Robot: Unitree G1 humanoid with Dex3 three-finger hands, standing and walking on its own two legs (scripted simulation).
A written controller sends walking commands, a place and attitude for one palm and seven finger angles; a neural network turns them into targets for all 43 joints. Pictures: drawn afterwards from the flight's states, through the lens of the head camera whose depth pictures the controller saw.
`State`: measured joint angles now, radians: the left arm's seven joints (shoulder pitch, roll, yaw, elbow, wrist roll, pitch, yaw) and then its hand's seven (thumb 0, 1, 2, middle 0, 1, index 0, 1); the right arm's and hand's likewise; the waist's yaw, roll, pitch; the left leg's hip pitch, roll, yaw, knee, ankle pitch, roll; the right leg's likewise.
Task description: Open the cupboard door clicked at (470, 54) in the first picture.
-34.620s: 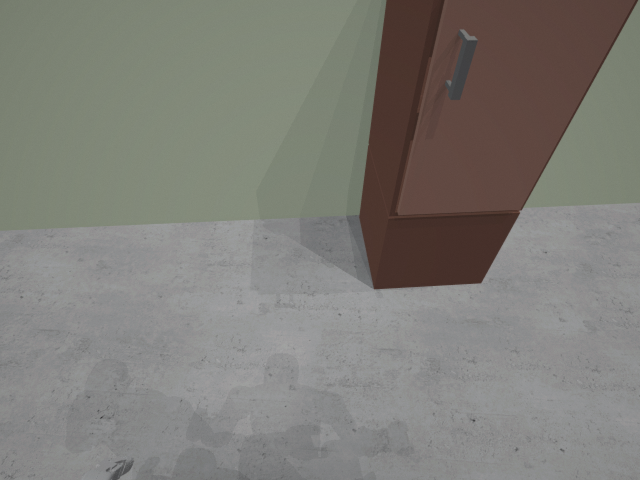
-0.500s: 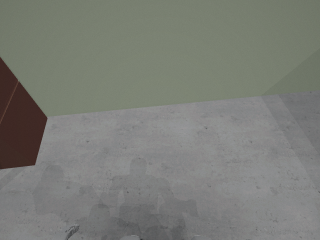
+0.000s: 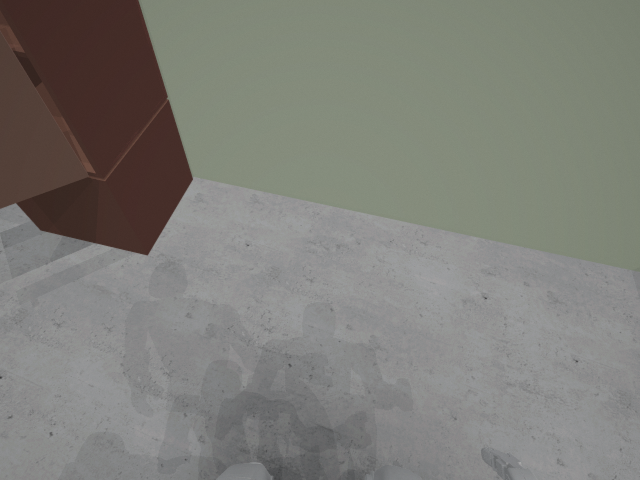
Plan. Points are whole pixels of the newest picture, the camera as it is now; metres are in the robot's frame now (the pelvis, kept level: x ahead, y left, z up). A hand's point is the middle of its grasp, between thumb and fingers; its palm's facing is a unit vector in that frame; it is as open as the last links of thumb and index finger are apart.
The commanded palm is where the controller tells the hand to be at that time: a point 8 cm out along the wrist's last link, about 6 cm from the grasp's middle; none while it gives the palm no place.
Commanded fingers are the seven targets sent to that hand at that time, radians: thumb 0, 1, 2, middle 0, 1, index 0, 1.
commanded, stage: turn to face it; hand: left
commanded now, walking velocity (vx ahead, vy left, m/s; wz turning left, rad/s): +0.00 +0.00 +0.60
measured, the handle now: out of the picture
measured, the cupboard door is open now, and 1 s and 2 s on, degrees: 48 48 48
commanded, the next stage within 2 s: take the last steps up to it in 1.10 s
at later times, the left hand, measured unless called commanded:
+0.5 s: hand out of the picture +0.03 +0.16 -0.14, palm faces +0.31 -0.92 -0.25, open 7.4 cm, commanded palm none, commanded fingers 0.00 0.90 0.90 -0.20 -0.30 -0.20 -0.30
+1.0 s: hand out of the picture -0.01 +0.18 -0.15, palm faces +0.54 -0.79 -0.29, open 7.4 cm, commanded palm none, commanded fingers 0.00 0.90 0.90 -0.20 -0.30 -0.20 -0.30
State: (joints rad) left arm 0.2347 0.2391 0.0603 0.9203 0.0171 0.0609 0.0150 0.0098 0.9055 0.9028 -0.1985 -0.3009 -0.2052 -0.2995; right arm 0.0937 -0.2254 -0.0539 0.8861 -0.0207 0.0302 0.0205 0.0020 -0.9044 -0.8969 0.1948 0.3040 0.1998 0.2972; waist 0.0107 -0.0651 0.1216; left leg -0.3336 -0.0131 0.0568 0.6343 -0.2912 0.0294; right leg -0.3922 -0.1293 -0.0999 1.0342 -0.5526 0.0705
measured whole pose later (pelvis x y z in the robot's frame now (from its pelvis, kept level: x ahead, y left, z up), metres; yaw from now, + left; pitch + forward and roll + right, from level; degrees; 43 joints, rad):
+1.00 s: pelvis +0.03 -0.05 +0.01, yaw +33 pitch +1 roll +0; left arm 0.19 0.23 0.06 0.89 0.02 0.02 0.01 0.01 0.91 0.90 -0.19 -0.30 -0.20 -0.30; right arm 0.18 -0.21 -0.06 0.93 -0.02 0.06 0.01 0.00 -0.90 -0.90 0.20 0.30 0.20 0.30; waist -0.01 0.02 0.06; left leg -0.39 -0.04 -0.07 0.63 -0.29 0.00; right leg -0.27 -0.04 -0.04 0.57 -0.32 0.02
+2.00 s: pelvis +0.10 +0.13 +0.01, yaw +50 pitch +1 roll +0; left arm 0.40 0.14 0.04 1.10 0.03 -0.05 0.00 0.01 0.90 0.90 -0.20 -0.30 -0.21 -0.30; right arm 0.17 -0.22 -0.06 1.00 -0.02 0.00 0.05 0.00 -0.91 -0.90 0.19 0.30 0.20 0.30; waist 0.06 -0.03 0.06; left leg -0.45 0.07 0.09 0.60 -0.21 -0.03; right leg -0.03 -0.18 -0.17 0.39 -0.34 0.12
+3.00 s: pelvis +0.26 +0.44 +0.01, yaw +45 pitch -1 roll -1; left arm 0.31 0.19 0.03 1.12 0.01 0.02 0.02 0.01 0.92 0.90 -0.19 -0.30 -0.20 -0.30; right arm 0.14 -0.15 -0.01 1.01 -0.03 -0.03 -0.03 0.00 -0.91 -0.90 0.19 0.30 0.20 0.30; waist 0.03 -0.05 0.05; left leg -0.34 0.02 0.12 0.56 -0.22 0.05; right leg -0.26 -0.05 -0.04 0.85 -0.54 0.02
